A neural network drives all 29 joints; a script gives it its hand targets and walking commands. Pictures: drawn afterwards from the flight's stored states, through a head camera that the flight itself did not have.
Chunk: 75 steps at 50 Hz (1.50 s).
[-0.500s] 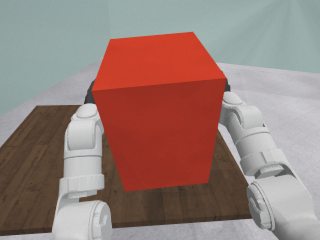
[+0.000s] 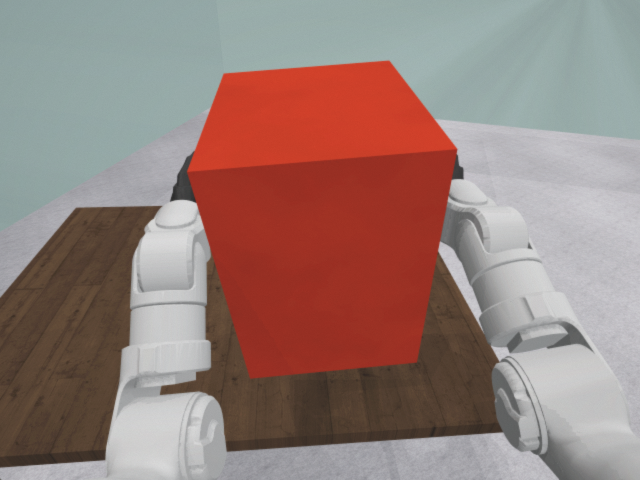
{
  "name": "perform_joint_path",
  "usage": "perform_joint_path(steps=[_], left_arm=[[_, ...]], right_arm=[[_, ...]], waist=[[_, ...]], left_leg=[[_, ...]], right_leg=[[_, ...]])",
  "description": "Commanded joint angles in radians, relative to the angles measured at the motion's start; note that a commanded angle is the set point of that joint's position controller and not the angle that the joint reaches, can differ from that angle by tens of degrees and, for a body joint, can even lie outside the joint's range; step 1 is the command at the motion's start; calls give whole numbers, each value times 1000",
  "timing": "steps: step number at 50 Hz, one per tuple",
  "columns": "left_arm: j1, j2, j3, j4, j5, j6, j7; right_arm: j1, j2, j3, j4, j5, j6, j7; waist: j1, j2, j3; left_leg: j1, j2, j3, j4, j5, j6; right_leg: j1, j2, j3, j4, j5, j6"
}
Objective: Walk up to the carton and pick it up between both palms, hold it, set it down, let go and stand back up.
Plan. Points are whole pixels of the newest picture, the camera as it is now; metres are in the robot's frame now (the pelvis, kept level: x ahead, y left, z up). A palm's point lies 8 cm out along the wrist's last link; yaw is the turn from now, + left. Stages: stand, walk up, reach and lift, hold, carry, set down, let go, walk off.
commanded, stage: hold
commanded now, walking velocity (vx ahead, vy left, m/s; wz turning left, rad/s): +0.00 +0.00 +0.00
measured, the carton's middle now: (320, 218) +0.39 +0.01 +0.21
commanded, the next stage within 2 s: set down in 1.02 s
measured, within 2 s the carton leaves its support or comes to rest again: neither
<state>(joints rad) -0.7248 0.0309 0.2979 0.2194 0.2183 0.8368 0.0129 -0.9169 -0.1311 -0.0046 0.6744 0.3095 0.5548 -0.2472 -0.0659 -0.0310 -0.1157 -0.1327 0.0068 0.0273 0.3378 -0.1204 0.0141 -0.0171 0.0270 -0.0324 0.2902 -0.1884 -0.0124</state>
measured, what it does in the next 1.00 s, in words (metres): stands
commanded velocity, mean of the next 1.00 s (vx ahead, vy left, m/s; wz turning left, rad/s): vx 0.00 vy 0.00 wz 0.00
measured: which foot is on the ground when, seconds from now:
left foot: down 0.00-1.00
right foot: down 0.00-1.00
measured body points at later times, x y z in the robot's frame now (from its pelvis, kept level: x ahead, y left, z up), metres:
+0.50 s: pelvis +0.00 +0.00 +0.00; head -0.08 +0.02 +0.44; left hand +0.37 +0.17 +0.24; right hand +0.38 -0.14 +0.26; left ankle +0.05 +0.11 -0.75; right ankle -0.01 -0.11 -0.75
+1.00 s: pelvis +0.00 +0.00 +0.00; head -0.08 +0.02 +0.44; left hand +0.37 +0.17 +0.24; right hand +0.38 -0.14 +0.26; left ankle +0.05 +0.11 -0.75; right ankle -0.01 -0.11 -0.75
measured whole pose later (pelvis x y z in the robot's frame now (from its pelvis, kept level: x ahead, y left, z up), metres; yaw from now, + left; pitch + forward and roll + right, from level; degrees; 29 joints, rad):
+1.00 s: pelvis +0.00 +0.00 +0.00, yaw +0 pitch -5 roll -1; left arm -0.69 0.04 0.28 0.18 0.20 0.83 0.02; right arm -0.90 -0.14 0.02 0.64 0.34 0.55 -0.26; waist -0.08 -0.03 -0.13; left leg -0.14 0.01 0.02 0.35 -0.13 0.01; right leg -0.01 0.03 -0.04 0.28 -0.19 -0.01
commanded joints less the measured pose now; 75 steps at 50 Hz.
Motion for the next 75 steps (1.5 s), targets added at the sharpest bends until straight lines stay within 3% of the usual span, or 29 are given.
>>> perform_joint_path(steps=[1, 3, 6, 8, 10, 12, 15, 19, 21, 29, 35, 36, 37, 39, 40, 43, 44, 47, 48, 51, 53, 56, 58, 60, 62, 64, 67, 70, 75], left_arm=[[-847, -579, -484, -173, -198, -91, -134], [-862, -582, -507, -199, -216, -99, -125], [-846, -575, -506, -219, -208, -87, -118], [-808, -573, -478, -192, -187, -76, -121], [-780, -546, -447, -186, -166, -73, -130], [-789, -551, -454, -171, -175, -72, -140], [-839, -551, -444, -153, -158, -79, -147], [-824, -573, -458, -143, -169, -80, -150], [-845, -565, -458, -142, -181, -90, -144], [-865, -563, -476, -182, -206, -103, -123], [-835, -562, -440, -101, -175, -92, -136], [-854, -577, -466, -147, -190, -98, -133], [-855, -571, -448, -106, -179, -95, -134], [-835, -549, -418, -95, -161, -92, -141], [-830, -573, -440, -117, -167, -89, -139], [-843, -555, -445, -169, -184, -98, -134], [-857, -587, -488, -212, -205, -99, -129], [-827, -580, -501, -228, -205, -91, -131], [-839, -575, -502, -225, -202, -88, -131], [-843, -552, -437, -140, -165, -82, -142], [-886, -541, -412, -120, -158, -86, -149], [-942, -589, -484, -194, -205, -136, -140], [-914, -589, -458, -118, -177, -157, -139], [-866, -553, -391, -32, -124, -179, -155], [-805, -490, -268, 107, -46, -204, -199], [-757, -447, -183, 175, 23, -225, -253], [-720, -443, -164, 168, 51, -261, -291], [-679, -445, -188, 121, 62, -291, -303], [-675, -524, -339, 85, 5, -338, -264]], right_arm=[[-830, 693, 297, -411, 157, -59, 116], [-795, 690, 289, -398, 161, -53, 114], [-786, 677, 302, -414, 162, -48, 110], [-783, 676, 309, -417, 165, -49, 112], [-753, 681, 318, -388, 168, -39, 110], [-774, 669, 298, -392, 161, -41, 110], [-743, 685, 254, -298, 127, -33, 119], [-792, 675, 267, -357, 139, -51, 119], [-840, 693, 280, -390, 139, -56, 116], [-802, 698, 290, -369, 148, -54, 120], [-806, 691, 268, -326, 133, -49, 118], [-797, 696, 267, -337, 136, -54, 119], [-808, 692, 260, -322, 135, -52, 120], [-783, 691, 271, -294, 137, -47, 119], [-803, 677, 272, -336, 145, -58, 119], [-787, 704, 310, -367, 175, -52, 111], [-797, 704, 314, -412, 186, -60, 110], [-750, 681, 305, -432, 180, -44, 98], [-746, 666, 289, -403, 167, -37, 100], [-740, 677, 252, -299, 128, -28, 117], [-817, 675, 254, -320, 122, -51, 137], [-880, 703, 282, -431, 132, -113, 139], [-885, 695, 264, -415, 99, -143, 131], [-846, 658, 213, -342, 36, -175, 123], [-776, 651, 123, -198, -65, -204, 127], [-695, 626, 39, -105, -150, -239, 140], [-678, 600, 11, -120, -201, -326, 157], [-642, 594, 32, -155, -220, -408, 162], [-724, 594, 116, -332, -218, -534, 158]], waist=[[-5, 65, -394], [-26, 86, -396], [-20, 88, -396], [5, 70, -370], [11, 36, -337], [-3, 42, -327], [-15, 69, -251], [-10, 78, -337], [-5, 41, -349], [-7, 58, -387], [2, 54, -307], [-11, 71, -344], [-2, 69, -298], [-1, 37, -299], [0, 67, -339], [8, 52, -391], [-6, 93, -427], [-32, 107, -403], [-39, 114, -357], [-11, 61, -251], [15, 49, -283], [-7, 77, -454], [-14, 70, -416], [-22, 30, -347], [-23, -32, -184], [-35, -32, -103], [-33, 9, -112], [-31, 16, -131], [-32, 63, -261]], left_leg=[[285, -27, -47, 24, 189, -33], [301, -26, -52, 36, 218, -46], [319, -28, -52, 43, 246, -52], [295, -23, -49, 27, 213, -39], [297, -27, -46, 27, 246, -29], [283, -25, -47, 15, 201, -30], [238, -25, -41, -11, 119, -28], [253, -25, -42, 5, 158, -40], [265, -28, -50, 11, 161, -28], [276, -27, -49, 18, 179, -32], [241, -24, -45, -1, 124, -19], [255, -22, -43, 4, 139, -28], [241, -26, -48, 3, 139, -28], [250, -26, -43, 0, 149, -23], [255, -22, -46, 7, 166, -34], [285, -35, -44, 28, 232, -33], [299, -31, -49, 43, 269, -51], [315, -37, -52, 54, 287, -63], [307, -32, -53, 40, 252, -69], [228, -24, -46, -20, 85, -32], [259, -15, -46, -27, 101, -18], [352, -24, -53, 25, 246, -41], [371, -31, -52, 33, 237, -35], [361, -27, -43, 1, 161, -20], [277, -30, -14, -54, 33, 22], [247, -34, 12, -93, -26, 37], [272, -30, 28, -93, 33, 22], [315, -28, 38, -65, 138, 9], [391, -27, 43, -2, 270, -24]], right_leg=[[-98, 33, 11, -49, 175, 84], [-107, 36, 12, -43, 203, 81], [-107, 38, 9, -43, 221, 82], [-107, 39, 7, -48, 181, 82], [-74, 35, 15, -48, 236, 88], [-89, 28, 18, -55, 214, 86], [-125, 18, 19, -70, 117, 82], [-87, 29, 19, -55, 162, 75], [-94, 31, 12, -55, 161, 84], [-102, 32, 17, -44, 185, 84], [-127, 26, 17, -64, 118, 80], [-122, 26, 20, -61, 133, 80], [-127, 26, 18, -66, 132, 79], [-106, 29, 16, -62, 149, 83], [-96, 34, 13, -55, 155, 74], [-72, 30, 18, -38, 252, 94], [-65, 37, 14, -29, 269, 86], [-64, 29, 16, -33, 306, 94], [-91, 31, 11, -41, 256, 86], [-135, 23, 8, -69, 78, 81], [-122, 24, 2, -72, 46, 77], [-84, 34, -5, -53, 191, 86], [-94, 28, -7, -63, 210, 91], [-106, 17, -15, -80, 167, 90], [-83, -1, -20, -101, 80, 90], [-41, -16, -22, -110, 14, 86], [13, -16, -43, -100, 64, 78], [50, -10, -65, -88, 137, 74], [34, 1, -86, -75, 198, 64]])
